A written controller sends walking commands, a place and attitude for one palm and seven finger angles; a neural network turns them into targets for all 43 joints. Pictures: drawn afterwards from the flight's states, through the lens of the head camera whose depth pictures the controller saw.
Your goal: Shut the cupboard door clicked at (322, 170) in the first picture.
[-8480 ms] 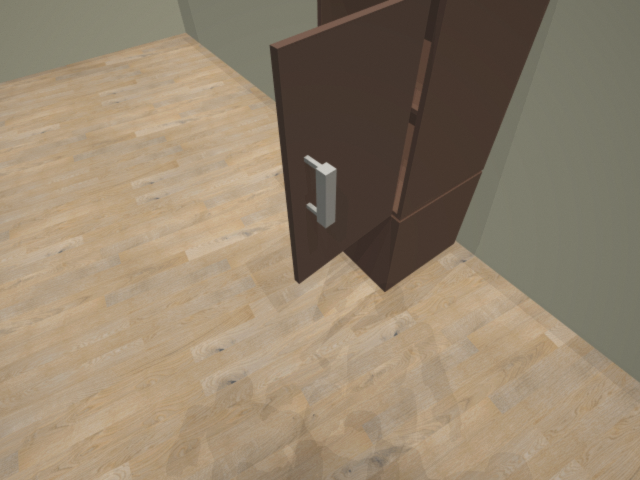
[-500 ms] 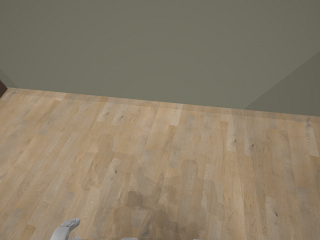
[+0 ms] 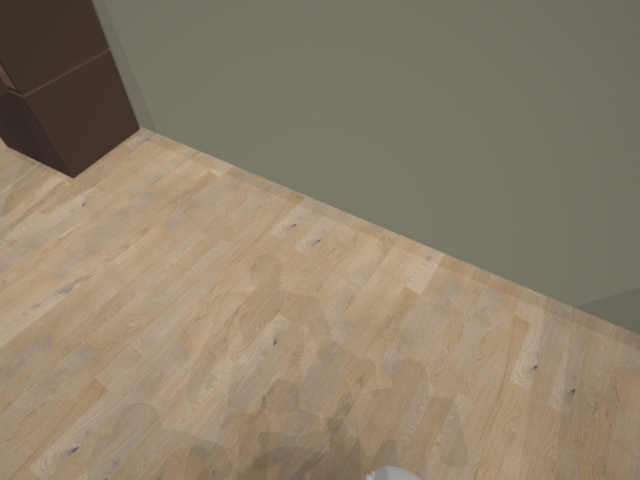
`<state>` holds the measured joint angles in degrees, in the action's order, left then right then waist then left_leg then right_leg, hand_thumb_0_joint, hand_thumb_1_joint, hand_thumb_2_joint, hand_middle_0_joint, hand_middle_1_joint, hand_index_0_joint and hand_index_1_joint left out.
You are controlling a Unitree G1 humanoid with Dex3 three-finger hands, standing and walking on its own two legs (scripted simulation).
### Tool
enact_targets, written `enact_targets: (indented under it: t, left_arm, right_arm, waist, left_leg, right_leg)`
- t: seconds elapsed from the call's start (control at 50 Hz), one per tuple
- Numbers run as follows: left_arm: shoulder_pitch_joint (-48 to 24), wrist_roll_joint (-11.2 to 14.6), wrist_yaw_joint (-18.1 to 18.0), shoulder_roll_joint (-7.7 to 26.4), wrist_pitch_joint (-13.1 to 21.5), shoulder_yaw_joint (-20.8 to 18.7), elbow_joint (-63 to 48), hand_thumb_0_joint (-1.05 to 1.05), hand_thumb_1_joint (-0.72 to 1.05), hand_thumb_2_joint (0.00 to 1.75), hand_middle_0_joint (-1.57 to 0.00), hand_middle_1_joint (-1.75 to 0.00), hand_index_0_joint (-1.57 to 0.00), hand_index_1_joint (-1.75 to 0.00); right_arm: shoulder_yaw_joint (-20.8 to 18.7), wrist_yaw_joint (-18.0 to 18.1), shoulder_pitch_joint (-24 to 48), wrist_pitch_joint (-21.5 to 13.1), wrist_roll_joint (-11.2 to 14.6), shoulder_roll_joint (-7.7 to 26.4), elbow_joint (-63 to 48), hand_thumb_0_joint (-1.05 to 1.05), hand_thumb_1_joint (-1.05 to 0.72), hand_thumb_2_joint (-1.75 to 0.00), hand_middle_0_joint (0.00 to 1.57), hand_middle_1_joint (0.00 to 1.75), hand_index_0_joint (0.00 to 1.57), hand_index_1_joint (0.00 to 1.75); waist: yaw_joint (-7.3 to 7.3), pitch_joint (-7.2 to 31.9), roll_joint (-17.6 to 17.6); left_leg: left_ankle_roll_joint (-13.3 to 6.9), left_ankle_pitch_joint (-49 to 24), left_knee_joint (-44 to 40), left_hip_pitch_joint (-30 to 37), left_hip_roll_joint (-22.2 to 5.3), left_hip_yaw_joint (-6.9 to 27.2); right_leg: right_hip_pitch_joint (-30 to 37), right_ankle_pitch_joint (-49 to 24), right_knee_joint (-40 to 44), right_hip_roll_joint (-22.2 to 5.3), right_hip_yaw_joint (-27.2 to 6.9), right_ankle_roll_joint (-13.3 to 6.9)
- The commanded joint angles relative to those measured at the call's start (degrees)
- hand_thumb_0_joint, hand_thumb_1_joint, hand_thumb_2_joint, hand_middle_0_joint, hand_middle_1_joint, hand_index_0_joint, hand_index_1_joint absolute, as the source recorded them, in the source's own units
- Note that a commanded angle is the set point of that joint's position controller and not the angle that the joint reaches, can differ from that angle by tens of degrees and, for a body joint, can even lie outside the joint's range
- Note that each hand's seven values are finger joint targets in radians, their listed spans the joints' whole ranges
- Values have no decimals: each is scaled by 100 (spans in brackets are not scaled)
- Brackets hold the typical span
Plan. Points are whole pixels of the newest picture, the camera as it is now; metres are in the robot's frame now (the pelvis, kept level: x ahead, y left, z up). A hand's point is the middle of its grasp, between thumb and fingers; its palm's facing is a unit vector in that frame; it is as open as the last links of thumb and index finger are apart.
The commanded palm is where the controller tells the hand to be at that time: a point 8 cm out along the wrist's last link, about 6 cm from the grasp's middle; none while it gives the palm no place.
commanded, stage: walk to a spot facing it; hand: left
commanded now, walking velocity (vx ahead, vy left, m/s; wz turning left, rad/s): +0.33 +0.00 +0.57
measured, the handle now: out of the picture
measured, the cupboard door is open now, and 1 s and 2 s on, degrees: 96 96 96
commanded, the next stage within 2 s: turn to face it in 1.96 s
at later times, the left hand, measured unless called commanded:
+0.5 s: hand out of the picture +0.11 +0.13 -0.15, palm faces +0.34 -0.92 -0.20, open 7.3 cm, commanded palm none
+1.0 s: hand (170, 305) +0.39 +0.28 -0.15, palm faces +0.40 -0.90 -0.15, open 7.4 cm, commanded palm none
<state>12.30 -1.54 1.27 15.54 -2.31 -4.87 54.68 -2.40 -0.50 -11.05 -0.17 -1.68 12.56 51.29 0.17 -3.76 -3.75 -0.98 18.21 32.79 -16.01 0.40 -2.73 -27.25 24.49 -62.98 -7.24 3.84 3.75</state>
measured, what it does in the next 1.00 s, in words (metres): walks ahead, turning left: right foot, then left foot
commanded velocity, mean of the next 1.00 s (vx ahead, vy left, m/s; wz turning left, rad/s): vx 0.36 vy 0.00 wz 0.32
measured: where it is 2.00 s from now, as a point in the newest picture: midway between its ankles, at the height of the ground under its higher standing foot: (249, 281)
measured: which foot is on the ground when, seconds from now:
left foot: down 0.00-0.20, up 0.22-0.64, down 0.66-1.00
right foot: up 0.00-0.18, down 0.20-0.66, up 0.68-1.00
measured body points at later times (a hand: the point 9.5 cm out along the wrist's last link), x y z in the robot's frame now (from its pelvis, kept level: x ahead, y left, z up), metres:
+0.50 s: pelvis +0.16 -0.04 +0.02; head +0.21 -0.03 +0.46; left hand +0.09 +0.18 -0.13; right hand +0.35 -0.25 -0.12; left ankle +0.19 +0.11 -0.67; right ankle +0.13 -0.16 -0.73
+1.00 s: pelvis +0.36 +0.07 +0.02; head +0.38 +0.10 +0.46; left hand +0.37 +0.33 -0.14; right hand +0.45 -0.17 -0.12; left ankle +0.27 +0.12 -0.73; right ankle +0.52 -0.04 -0.67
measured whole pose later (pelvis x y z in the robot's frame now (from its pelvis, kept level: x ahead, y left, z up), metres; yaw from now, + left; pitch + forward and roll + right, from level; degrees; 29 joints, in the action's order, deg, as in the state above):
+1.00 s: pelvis +0.36 +0.07 +0.02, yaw +24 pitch +0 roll +0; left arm 6.1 -1.6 1.7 11.8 0.6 -3.1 55.8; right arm -2.0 1.2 -19.1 -3.5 -1.1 10.9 59.9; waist -0.9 -3.3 -3.1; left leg -3.7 14.7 17.7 -3.5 2.6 -4.6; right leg -33.8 7.6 -49.6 -8.3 3.3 2.8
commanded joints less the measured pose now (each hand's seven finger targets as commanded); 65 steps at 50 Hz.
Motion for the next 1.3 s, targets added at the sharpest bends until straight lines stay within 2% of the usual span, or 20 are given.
enact_targets:
  t: [0.0, 0.14, 0.16, 0.18, 0.22, 0.32, 0.5, 0.58, 0.6, 0.62, 0.64, 0.76, 1.02, 1.08, 1.1, 1.12, 1.14, 1.16, 1.2, 1.28]
  left_arm:
    - [-605, 28, 112, 306, 311, -32, -735, 0, 90, 90, -20, -30, -20, -30]
    - [28, 30, 142, 413, 389, -64, -612, 0, 90, 90, -20, -30, -20, -30]
    - [628, 13, 104, 662, 451, -157, -444, 0, 90, 90, -20, -30, -20, -30]
    - [1438, -43, 16, 1277, 536, -303, -276, 0, 90, 90, -20, -30, -20, -30]
    - [1140, 1, -122, 1195, 504, -225, -372, 0, 90, 90, -20, -30, -20, -30]
    - [461, -9, -162, 281, 716, 23, -310, 0, 90, 90, -20, -30, -20, -30]
    - [1342, -16, -170, 252, 765, 119, 394, 0, 90, 90, -20, -30, -20, -30]
    - [1024, 44, -143, 520, 718, 75, 400, 0, 90, 90, -20, -30, -20, -30]
    - [906, 58, -112, 437, 708, 101, 352, 0, 90, 90, -20, -30, -20, -30]
    - [967, 112, -30, 97, 665, 122, 107, 0, 90, 90, -20, -30, -20, -30]
    - [435, 89, -48, 117, 665, 161, -211, 0, 90, 90, -20, -30, -20, -30]
    - [728, -25, -1, -228, 404, 130, 276, 0, 90, 90, -20, -30, -20, -30]
    - [-1356, 27, 104, -115, 434, 210, -475, 0, 90, 90, -20, -30, -20, -30]
    - [-842, 32, 96, 19, 484, 154, -374, 0, 90, 90, -20, -30, -20, -30]
    - [-65, 13, 58, 221, 541, 87, -137, 0, 90, 90, -20, -30, -20, -30]
    - [1035, -36, -4, 674, 612, -74, 183, 0, 90, 90, -20, -30, -20, -30]
    - [1642, 22, -42, 1113, 586, -146, 357, 0, 90, 90, -20, -30, -20, -30]
    - [1401, 87, -80, 959, 575, -114, 311, 0, 90, 90, -20, -30, -20, -30]
    - [450, 97, -146, 351, 565, 36, 95, 0, 90, 90, -20, -30, -20, -30]
    - [432, 73, -135, -123, 766, 178, 254, 0, 90, 90, -20, -30, -20, -30]
  right_arm:
    - [-300, 89, -350, -198, 20, 1174, -106, 0, -90, -90, 20, 30, 20, 30]
    - [-381, 35, 85, -113, 31, 1237, -58, 0, -90, -90, 20, 30, 20, 30]
    - [-353, 25, 208, -117, 71, 1039, -105, 0, -90, -90, 20, 30, 20, 30]
    - [-243, -12, 200, -150, 132, 558, -241, 0, -90, -90, 20, 30, 20, 30]
    - [-296, -66, 539, -118, 53, 708, -414, 0, -90, -90, 20, 30, 20, 30]
    - [-238, -236, 344, 35, 16, 268, -16, 0, -90, -90, 20, 30, 20, 30]
    - [-41, -320, 1365, -67, 21, -27, -286, 0, -90, -90, 20, 30, 20, 30]
    - [-88, -190, 318, -165, -9, 268, -19, 0, -90, -90, 20, 30, 20, 30]
    - [-195, -127, -589, -172, -32, 663, 232, 0, -90, -90, 20, 30, 20, 30]
    - [-411, -31, -1425, -209, -80, 1462, 386, 0, -90, -90, 20, 30, 20, 30]
    - [-462, 69, -1734, -175, 33, 1743, 477, 0, -90, -90, 20, 30, 20, 30]
    - [-102, 162, -340, -398, 65, 582, 314, 0, -90, -90, 20, 30, 20, 30]
    - [-80, 188, -1506, -449, -2, 544, 898, 0, -90, -90, 20, 30, 20, 30]
    - [-80, 201, -1513, -409, 2, 628, 1018, 0, -90, -90, 20, 30, 20, 30]
    - [-79, 185, -1468, -412, 46, 572, 1035, 0, -90, -90, 20, 30, 20, 30]
    - [-74, 146, -1423, -449, 118, 421, 937, 0, -90, -90, 20, 30, 20, 30]
    - [-68, 173, -1581, -449, 168, 246, 812, 0, -90, -90, 20, 30, 20, 30]
    - [-99, 150, -1122, -407, 147, 409, 773, 0, -90, -90, 20, 30, 20, 30]
    - [-136, 96, -666, -308, 90, 209, 721, 0, -90, -90, 20, 30, 20, 30]
    - [-88, -8, -985, -93, 21, -175, 914, 0, -90, -90, 20, 30, 20, 30]
  waist:
    - [-172, 267, 1089]
    - [235, 362, 1030]
    - [531, 489, 451]
    - [891, 932, -1413]
    - [660, 322, -1559]
    - [32, 187, -607]
    - [343, 41, -493]
    - [-328, 483, -413]
    - [-764, 951, 32]
    - [-1043, 1540, 1628]
    - [-1086, 1565, 1283]
    - [-5, 306, 1065]
    - [-331, -71, 975]
    - [-2, 127, 845]
    - [351, 442, 520]
    - [773, 1172, -336]
    - [767, 1722, -1240]
    - [779, 1413, -891]
    - [287, 212, -204]
    - [-102, 84, -435]
  left_leg:
    - [-834, -353, -1887, 796, -1353, 1630]
    - [-561, 454, -1046, -488, -938, 1376]
    - [-323, 848, -188, -1311, -523, 1071]
    - [49, 1518, 1742, -2397, 196, 184]
    - [40, 1408, 3800, -2811, -328, 626]
    - [268, -384, 3357, -2247, -716, 244]
    - [81, -495, 794, -1885, -412, -425]
    - [-255, -457, -72, 311, 196, -969]
    - [-419, -534, -282, 1875, -125, -517]
    - [-1048, -510, -775, 3253, -1854, 2161]
    - [-1456, -1252, -1392, 3341, -2589, 3296]
    - [-844, -1238, -1999, 552, -1509, 992]
    - [-853, -2938, -1875, 1507, -1396, 636]
    - [-692, -3421, -1049, 1285, -1259, 536]
    - [-528, -3506, -53, 648, -1044, 471]
    - [-257, -2369, 1541, -699, -515, 0]
    - [-24, 1564, 3418, -1802, 160, -136]
    - [-95, 1400, 4166, -2035, -166, 427]
    - [-71, 300, 4093, -2145, -687, 599]
    - [158, -423, 3068, -1702, -746, 243]
  right_leg:
    - [-834, -530, 510, -1, -218, 64]
    - [1765, -1054, 2990, 546, 327, 143]
    - [2916, -739, 3561, 279, -36, 60]
    - [4016, 539, 4549, -1336, -1849, -403]
    - [2789, 1965, 5502, -2287, -3292, -1034]
    - [2074, -1068, 5276, -1372, -259, -699]
    - [3167, -3584, 4811, -1374, 679, -790]
    - [2511, -5046, 3303, -1205, 1210, -643]
    - [1539, -4251, 1913, -1054, 1259, -438]
    - [-317, -652, -150, -113, 1278, -65]
    - [-1202, 710, -1169, 172, 331, -146]
    - [-539, -824, -473, -308, -207, -74]
    - [-362, -1535, 2432, 161, 102, -281]
    - [1014, -1442, 3122, 485, 308, -453]
    - [2389, -1643, 3312, 479, 159, -572]
    - [4257, -1911, 3427, -633, -1100, -946]
    - [4982, -2352, 4164, -2154, -2936, -1576]
    - [4162, -1686, 4567, -2059, -3061, -1600]
    - [2520, -1271, 4917, -1635, -1726, -1302]
    - [1799, -2227, 5271, -1025, -334, -1040]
